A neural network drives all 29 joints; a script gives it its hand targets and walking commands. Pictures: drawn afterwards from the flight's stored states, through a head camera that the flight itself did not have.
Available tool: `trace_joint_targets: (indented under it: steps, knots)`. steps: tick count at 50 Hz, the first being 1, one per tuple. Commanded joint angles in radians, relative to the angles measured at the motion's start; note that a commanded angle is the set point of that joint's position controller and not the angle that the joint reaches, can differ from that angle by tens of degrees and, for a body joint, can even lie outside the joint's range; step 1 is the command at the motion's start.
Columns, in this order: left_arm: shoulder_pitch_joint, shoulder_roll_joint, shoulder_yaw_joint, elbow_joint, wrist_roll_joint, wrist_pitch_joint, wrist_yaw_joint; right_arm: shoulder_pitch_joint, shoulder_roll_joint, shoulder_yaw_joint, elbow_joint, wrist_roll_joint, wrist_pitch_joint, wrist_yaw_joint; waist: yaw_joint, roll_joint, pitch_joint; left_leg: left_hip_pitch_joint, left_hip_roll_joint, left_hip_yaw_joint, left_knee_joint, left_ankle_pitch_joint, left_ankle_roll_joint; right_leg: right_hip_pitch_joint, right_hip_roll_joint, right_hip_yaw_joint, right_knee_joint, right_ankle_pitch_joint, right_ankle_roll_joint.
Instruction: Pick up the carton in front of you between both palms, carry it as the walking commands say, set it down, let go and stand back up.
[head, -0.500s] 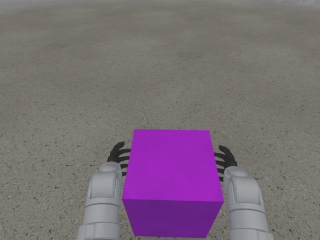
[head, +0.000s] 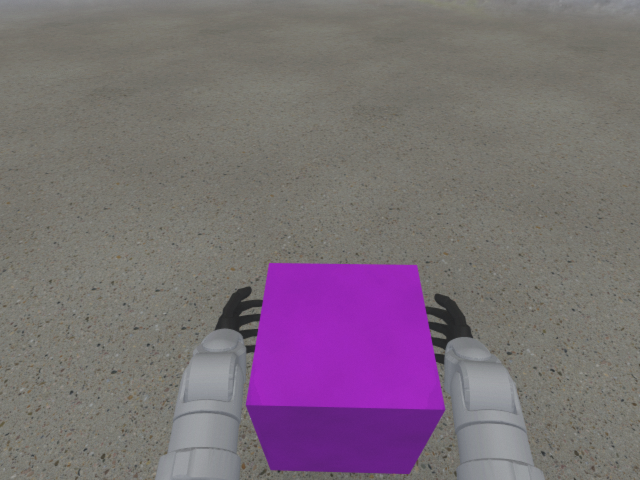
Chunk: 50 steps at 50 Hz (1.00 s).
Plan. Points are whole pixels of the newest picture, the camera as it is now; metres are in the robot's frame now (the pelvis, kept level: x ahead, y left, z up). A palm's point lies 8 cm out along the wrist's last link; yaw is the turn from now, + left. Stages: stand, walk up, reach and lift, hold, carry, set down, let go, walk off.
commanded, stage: carry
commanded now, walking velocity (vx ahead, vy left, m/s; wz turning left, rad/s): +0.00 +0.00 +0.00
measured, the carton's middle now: (341, 371) +0.30 +0.00 -0.03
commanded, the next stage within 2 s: hold in 0.30 s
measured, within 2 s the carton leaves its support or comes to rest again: neither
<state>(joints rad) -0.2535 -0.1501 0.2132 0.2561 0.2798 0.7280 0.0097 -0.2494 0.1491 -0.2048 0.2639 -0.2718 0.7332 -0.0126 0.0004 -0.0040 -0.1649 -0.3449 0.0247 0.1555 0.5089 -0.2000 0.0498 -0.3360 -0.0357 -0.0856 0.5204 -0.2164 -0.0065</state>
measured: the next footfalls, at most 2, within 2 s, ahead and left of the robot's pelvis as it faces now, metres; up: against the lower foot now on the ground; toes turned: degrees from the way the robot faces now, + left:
none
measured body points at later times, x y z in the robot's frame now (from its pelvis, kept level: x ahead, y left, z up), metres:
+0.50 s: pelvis +0.00 +0.00 +0.01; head -0.05 +0.00 +0.45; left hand +0.29 +0.17 +0.05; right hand +0.31 -0.14 +0.05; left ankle +0.05 +0.09 -0.73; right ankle +0.04 -0.11 -0.73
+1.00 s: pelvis -0.01 -0.02 -0.01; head +0.06 -0.01 +0.43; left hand +0.34 +0.16 -0.02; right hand +0.36 -0.14 -0.02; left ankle +0.05 +0.09 -0.73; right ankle +0.04 -0.11 -0.73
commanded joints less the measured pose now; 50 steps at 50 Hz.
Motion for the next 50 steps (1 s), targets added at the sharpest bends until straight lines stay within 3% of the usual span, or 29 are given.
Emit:
trace_joint_targets:
  steps: [1,15,16,18,21,27,32,35,42,46,50]
  knots:
    - [-0.448,-0.921,-0.522,-0.033,-0.252,-0.03,-0.235,-0.487,0.912,0.517,-0.062,0.256,-0.044,0.237,0.001,0.009,-0.167,0.076,0.134,-0.152,-0.121,-0.044,-0.006,0.035,-0.1,0.105,-0.09,0.001,-0.024]
    - [-0.43,-0.916,-0.545,-0.064,-0.263,-0.027,-0.229,-0.469,0.908,0.541,-0.095,0.267,-0.042,0.232,0.0,0.008,-0.181,0.084,0.134,-0.152,-0.118,-0.029,-0.003,0.044,-0.099,0.104,-0.086,0.018,-0.022]
    - [-0.428,-0.982,-0.536,-0.057,-0.266,-0.017,-0.249,-0.456,0.977,0.522,-0.1,0.27,-0.037,0.255,-0.001,0.025,-0.105,0.291,-0.054,-0.28,-0.143,0.026,-0.004,0.175,0.116,0.155,-0.093,0.037,-0.04]
    - [-0.441,-0.991,-0.522,-0.042,-0.246,-0.034,-0.262,-0.515,0.987,0.534,-0.099,0.268,-0.055,0.284,0.005,-0.004,-0.1,0.375,-0.048,-0.294,-0.147,0.002,-0.004,0.103,0.094,0.187,-0.13,-0.001,-0.044]
    - [-0.451,-0.99,-0.504,-0.017,-0.242,-0.045,-0.256,-0.537,0.97,0.527,-0.065,0.272,-0.071,0.297,0.016,0.024,-0.059,0.41,-0.039,-0.301,-0.161,-0.034,-0.001,0.094,0.082,0.199,-0.147,-0.029,-0.046]
    - [-0.496,-0.964,-0.474,0.031,-0.238,-0.033,-0.264,-0.517,0.944,0.432,0.022,0.221,-0.063,0.277,-0.015,0.015,0.025,0.397,-0.039,-0.292,-0.165,0.0,-0.009,0.127,0.076,0.2,-0.173,-0.03,-0.052]
    - [-0.515,-0.947,-0.444,0.042,-0.226,-0.033,-0.263,-0.534,0.948,0.405,0.035,0.207,-0.059,0.261,-0.009,0.002,0.026,0.401,-0.048,-0.284,-0.149,0.081,-0.01,0.17,0.075,0.201,-0.178,0.02,-0.05]
    - [-0.558,-0.926,-0.387,0.088,-0.196,-0.051,-0.261,-0.579,0.944,0.365,0.073,0.181,-0.074,0.252,0.0,-0.006,0.049,0.373,-0.053,-0.277,-0.137,0.056,-0.006,0.17,0.071,0.202,-0.169,0.002,-0.047]
    - [-0.74,-0.84,-0.14,0.28,-0.036,-0.165,-0.235,-0.757,0.855,0.135,0.273,0.023,-0.184,0.227,0.009,0.004,0.115,0.244,-0.069,-0.259,-0.047,-0.041,0.005,0.056,0.083,0.195,-0.089,-0.09,-0.053]
    - [-0.709,-0.719,-0.007,0.336,0.058,-0.263,-0.202,-0.74,0.703,-0.003,0.332,-0.077,-0.284,0.198,0.007,0.004,0.099,0.127,-0.09,-0.247,0.023,0.012,0.0,-0.026,0.102,0.192,-0.012,-0.023,-0.048]
    - [-0.686,-0.648,-0.002,0.342,0.07,-0.393,-0.187,-0.712,0.641,0.0,0.34,-0.09,-0.414,0.186,0.0,-0.006,-0.012,0.028,-0.112,-0.24,0.12,0.116,-0.008,-0.121,0.114,0.184,0.081,0.083,-0.034]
